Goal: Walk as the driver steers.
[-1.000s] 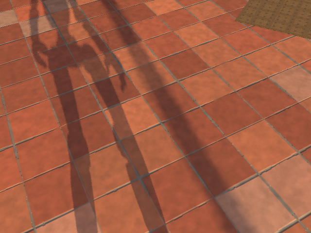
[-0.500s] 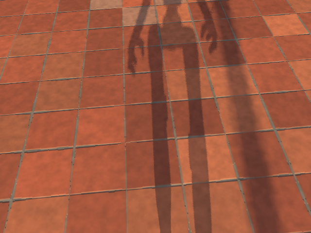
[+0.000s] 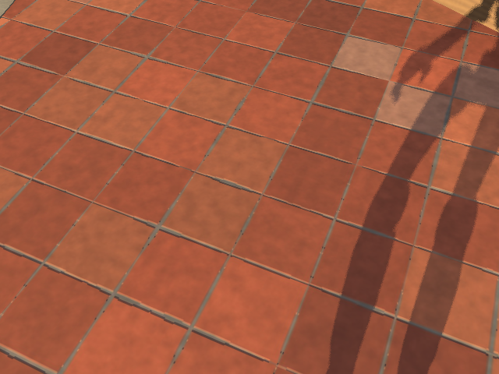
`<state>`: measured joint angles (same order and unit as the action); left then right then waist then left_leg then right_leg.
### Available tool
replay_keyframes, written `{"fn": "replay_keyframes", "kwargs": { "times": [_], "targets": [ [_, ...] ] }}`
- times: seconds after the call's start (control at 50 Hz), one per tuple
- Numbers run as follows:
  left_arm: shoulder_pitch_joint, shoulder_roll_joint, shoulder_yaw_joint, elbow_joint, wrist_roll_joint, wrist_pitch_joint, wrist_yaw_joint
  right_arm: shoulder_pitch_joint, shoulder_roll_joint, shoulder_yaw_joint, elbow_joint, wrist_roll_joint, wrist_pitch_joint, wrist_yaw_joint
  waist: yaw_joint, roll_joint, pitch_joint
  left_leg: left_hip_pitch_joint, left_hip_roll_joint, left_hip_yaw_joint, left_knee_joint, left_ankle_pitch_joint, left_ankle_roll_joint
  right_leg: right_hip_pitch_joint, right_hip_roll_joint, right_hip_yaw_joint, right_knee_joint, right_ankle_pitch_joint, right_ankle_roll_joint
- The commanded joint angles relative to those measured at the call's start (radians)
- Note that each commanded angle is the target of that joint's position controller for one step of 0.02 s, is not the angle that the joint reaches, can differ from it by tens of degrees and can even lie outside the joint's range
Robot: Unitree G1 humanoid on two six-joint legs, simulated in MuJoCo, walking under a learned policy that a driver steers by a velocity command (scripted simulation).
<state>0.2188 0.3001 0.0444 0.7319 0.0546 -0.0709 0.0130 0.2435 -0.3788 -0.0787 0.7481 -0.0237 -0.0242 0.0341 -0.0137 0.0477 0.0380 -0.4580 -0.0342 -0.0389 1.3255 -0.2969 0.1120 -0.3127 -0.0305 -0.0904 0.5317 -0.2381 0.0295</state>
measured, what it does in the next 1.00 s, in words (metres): walks ahead, turning left: left foot, then right foot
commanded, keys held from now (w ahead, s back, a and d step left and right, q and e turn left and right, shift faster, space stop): w+q+shift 0.18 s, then q+shift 0.12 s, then shift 0.20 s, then w+shift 0.04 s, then shift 0.46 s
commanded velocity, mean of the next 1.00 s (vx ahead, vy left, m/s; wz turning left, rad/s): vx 0.44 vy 0.00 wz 0.52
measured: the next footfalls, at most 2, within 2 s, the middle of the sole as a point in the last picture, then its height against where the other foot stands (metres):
left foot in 0.30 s outside the picture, level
right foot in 0.76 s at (244, 273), level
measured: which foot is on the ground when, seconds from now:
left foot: up 0.00-0.28, down 0.30-0.78, up 0.80-1.00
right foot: down 0.00-0.30, up 0.32-0.74, down 0.76-1.00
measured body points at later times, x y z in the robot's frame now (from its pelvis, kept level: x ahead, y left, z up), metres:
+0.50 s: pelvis +0.39 +0.05 +0.00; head +0.45 +0.08 +0.45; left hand +0.45 +0.37 -0.09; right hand +0.63 -0.14 -0.11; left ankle +0.43 +0.08 -0.73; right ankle +0.48 -0.12 -0.63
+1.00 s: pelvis +0.60 +0.08 +0.00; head +0.62 +0.10 +0.45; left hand +0.61 +0.36 -0.11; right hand +0.83 -0.09 -0.12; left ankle +0.52 +0.21 -0.71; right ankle +0.72 +0.03 -0.73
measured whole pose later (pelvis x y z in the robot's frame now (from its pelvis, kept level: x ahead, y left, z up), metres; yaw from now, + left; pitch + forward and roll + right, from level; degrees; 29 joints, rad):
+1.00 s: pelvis +0.60 +0.08 +0.00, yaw +30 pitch +1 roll -1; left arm 0.15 0.21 0.03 0.71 0.02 -0.02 0.00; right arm 0.19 -0.25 -0.04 0.77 0.00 0.05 -0.03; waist 0.01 0.00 0.03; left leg -0.39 0.03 -0.07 0.76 -0.40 -0.06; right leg -0.40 0.02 -0.05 0.51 -0.14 -0.04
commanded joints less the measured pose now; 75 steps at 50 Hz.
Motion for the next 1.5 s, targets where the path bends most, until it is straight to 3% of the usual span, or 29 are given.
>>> {"fn": "replay_keyframes", "kwargs": {
  "times": [0.02,0.1,0.16,0.2,0.26,0.28,0.3,0.32,0.34,0.36,0.4,0.44,0.48,0.54,0.66,0.74,0.76,0.78,0.8,0.82,0.86,0.9,0.96,1.02,1.06,1.08,1.12,1.2,1.5],
  "targets": [
    [0.128,0.046,0.013,0.029,-0.024,-0.034,-0.014,-0.078,0.046,0.032,-0.141,-0.015,0.023,0.035,0.022,-0.132,-0.014,-0.323,0.140,-0.051,0.020,0.038,-0.014,0.218,-0.286,0.287,-0.335,-0.085,-0.106],
    [0.088,0.072,0.015,0.046,-0.023,-0.064,-0.024,-0.184,0.043,0.047,-0.217,-0.004,0.036,0.047,-0.024,-0.140,0.049,-0.323,0.154,-0.008,-0.127,0.233,-0.019,0.135,-0.242,0.006,-0.405,0.169,-0.077],
    [0.139,0.096,0.022,0.078,-0.023,-0.066,-0.019,-0.302,0.025,0.053,-0.236,-0.008,0.034,0.064,0.007,-0.072,0.119,-0.276,0.117,0.121,-0.374,0.312,0.012,0.187,-0.181,-0.146,-0.455,0.322,-0.060],
    [0.174,0.138,0.027,0.086,-0.023,-0.059,-0.011,-0.325,0.053,0.064,-0.238,-0.009,0.022,0.071,0.006,-0.076,0.132,-0.187,0.066,0.206,-0.518,0.303,0.048,0.255,-0.186,-0.215,-0.374,0.760,-0.044],
    [0.179,0.219,0.048,0.067,-0.041,-0.017,0.010,-0.084,0.002,0.036,-0.152,-0.022,-0.001,0.045,-0.116,-0.115,-0.048,0.135,-0.078,0.248,-0.633,0.245,0.074,0.334,-0.213,-0.200,0.040,1.253,-0.041],
    [0.149,0.228,0.052,0.051,-0.046,-0.005,0.010,0.127,-0.036,0.010,-0.085,-0.020,-0.010,0.027,-0.199,-0.121,-0.155,0.374,-0.098,0.188,-0.677,0.285,0.107,0.256,-0.235,-0.174,0.312,1.187,-0.042],
    [0.147,0.193,0.050,0.043,-0.050,-0.002,-0.004,0.203,-0.074,-0.017,-0.033,-0.018,-0.012,-0.006,-0.196,-0.040,-0.187,0.579,-0.064,0.088,-0.751,0.363,0.119,0.070,-0.150,-0.162,0.604,0.571,-0.011],
    [0.097,0.071,0.018,-0.057,-0.017,-0.037,0.016,0.113,-0.257,-0.060,-0.102,0.080,-0.008,-0.017,-0.090,0.225,-0.160,0.794,0.152,-0.287,-0.732,0.934,0.160,-0.308,0.058,-0.075,1.007,-0.370,0.052],
    [0.193,0.132,0.012,-0.120,-0.068,-0.069,0.014,0.081,-0.288,-0.070,-0.166,0.020,-0.009,-0.015,-0.058,0.108,-0.550,1.060,0.407,-0.735,-0.856,0.776,0.393,-0.466,0.077,0.194,1.188,-0.389,0.062],
    [0.099,0.184,0.019,-0.117,-0.083,-0.081,0.021,0.032,-0.214,-0.062,-0.198,0.011,-0.014,-0.012,-0.085,-0.121,-0.543,0.938,0.379,-0.726,-0.932,0.651,0.358,-0.427,0.023,0.265,1.100,-0.279,0.042],
    [0.083,0.158,0.025,-0.094,-0.077,-0.060,0.044,-0.088,-0.102,-0.033,-0.188,0.052,-0.041,-0.004,0.020,-0.266,-0.251,0.567,0.285,-0.525,-0.975,0.616,0.280,-0.400,-0.059,0.225,0.939,-0.204,0.052],
    [0.120,0.165,0.040,-0.082,-0.065,-0.023,0.044,-0.132,-0.055,-0.016,-0.177,0.041,-0.048,-0.011,0.078,-0.183,-0.126,0.276,0.227,-0.364,-0.995,0.770,0.238,-0.280,-0.101,0.204,0.840,-0.175,0.059],
    [0.078,0.101,0.027,-0.106,-0.048,-0.011,0.041,-0.095,-0.033,-0.011,-0.132,0.046,-0.046,-0.026,0.071,-0.119,-0.095,0.149,0.161,-0.248,-0.989,0.891,0.204,-0.245,-0.100,0.158,0.687,-0.143,0.062],
    [0.007,0.021,0.002,-0.128,-0.035,-0.007,0.026,-0.057,-0.025,-0.009,-0.090,0.046,-0.021,-0.052,0.046,-0.051,-0.169,0.185,0.081,-0.145,-0.977,0.782,0.169,-0.251,-0.078,0.120,0.486,0.075,0.062],
    [-0.198,0.045,0.002,-0.176,-0.045,-0.029,-0.006,0.026,-0.005,-0.001,-0.039,0.040,0.011,-0.068,-0.062,0.022,-0.119,0.277,0.092,-0.175,-0.906,0.657,0.071,-0.209,0.005,0.100,0.099,0.319,0.023],
    [-0.113,0.078,0.025,-0.155,-0.029,-0.046,-0.023,-0.010,0.004,0.004,-0.038,0.036,0.011,-0.063,0.016,0.043,-0.135,0.368,0.110,-0.234,-0.726,0.736,0.030,-0.085,0.030,0.096,-0.100,0.329,-0.061],
    [-0.053,0.114,0.033,-0.146,-0.015,-0.055,-0.019,-0.015,0.014,0.006,-0.054,0.023,0.001,-0.060,0.035,0.013,-0.193,0.295,0.057,-0.211,-0.627,0.666,-0.008,0.097,-0.042,0.158,-0.079,0.694,-0.106],
    [0.012,0.140,0.032,-0.140,0.011,-0.052,-0.016,0.111,0.037,0.013,-0.037,0.019,-0.014,-0.058,0.008,-0.137,-0.320,0.063,-0.016,-0.188,-0.389,0.335,-0.103,0.420,-0.253,0.361,0.032,1.089,-0.285],
    [0.089,0.052,0.020,-0.105,-0.010,-0.035,-0.013,0.167,0.023,0.020,-0.007,0.030,-0.013,-0.047,0.055,-0.318,-0.464,-0.065,-0.064,-0.153,-0.147,-0.365,-0.172,0.578,-0.429,0.558,0.005,1.179,-0.439],
    [0.084,0.037,0.014,-0.116,-0.041,-0.018,-0.012,0.122,-0.053,0.000,-0.018,0.041,-0.005,-0.035,0.080,-0.193,-0.440,-0.111,-0.035,-0.178,-0.079,-0.421,-0.172,0.526,-0.411,0.567,-0.030,0.971,-0.413],
    [-0.024,0.049,0.017,-0.115,-0.042,0.012,-0.004,-0.008,-0.012,0.002,-0.042,0.048,0.042,-0.047,0.049,-0.075,-0.222,-0.162,0.024,-0.113,-0.081,-0.324,-0.184,0.273,-0.315,0.461,-0.128,0.503,-0.319],
    [-0.147,0.044,0.011,-0.122,-0.036,0.032,-0.003,0.021,0.052,0.013,-0.030,0.038,0.084,-0.061,-0.025,-0.134,-0.106,0.009,0.061,-0.046,-0.321,-0.258,-0.187,-0.019,-0.200,0.318,-0.226,0.195,-0.231],
    [-0.137,0.036,0.016,-0.101,-0.033,0.045,-0.008,0.051,0.088,0.024,-0.003,0.023,0.078,-0.065,-0.012,-0.211,-0.140,0.176,0.049,0.009,-0.557,-0.116,-0.186,-0.061,-0.139,0.223,-0.232,0.138,-0.226],
    [-0.117,0.010,0.005,-0.077,-0.047,0.047,-0.007,0.063,0.081,0.019,0.018,0.009,0.066,-0.058,-0.025,-0.185,-0.163,0.315,0.037,0.039,-0.783,0.106,-0.141,-0.079,-0.127,0.208,-0.196,-0.078,-0.183],
    [-0.073,-0.016,-0.007,-0.057,-0.031,0.042,-0.014,0.005,0.011,0.010,-0.022,-0.012,0.060,-0.065,0.014,-0.078,-0.099,0.288,0.148,-0.101,-0.872,0.101,-0.080,-0.124,-0.062,0.170,-0.136,-0.263,-0.079],
    [-0.045,-0.020,-0.004,-0.059,-0.027,0.043,-0.016,-0.037,0.002,0.005,-0.003,0.000,0.060,-0.066,0.068,0.065,-0.068,0.109,0.140,-0.114,-0.901,-0.158,-0.041,-0.007,-0.004,0.094,-0.111,-0.168,-0.042],
    [-0.079,0.009,0.007,-0.046,-0.026,0.042,-0.008,-0.061,0.063,0.019,-0.005,0.001,0.042,-0.066,0.045,0.048,-0.029,0.033,0.110,-0.093,-0.935,-0.218,-0.069,0.072,0.002,0.085,-0.056,-0.060,-0.032],
    [-0.055,-0.009,0.007,-0.012,-0.038,0.039,-0.001,-0.016,0.064,0.018,0.023,0.015,0.012,-0.069,0.028,-0.003,-0.046,0.121,0.095,-0.068,-0.871,0.010,-0.092,0.060,-0.005,0.094,-0.041,0.066,-0.053],
    [-0.052,0.007,0.025,0.102,-0.052,0.063,0.020,-0.014,0.081,0.011,0.115,0.025,0.015,-0.072,0.022,-0.041,-0.079,0.217,0.075,-0.033,-0.834,0.286,-0.085,0.126,-0.018,0.094,-0.003,0.264,-0.044]
  ]
}}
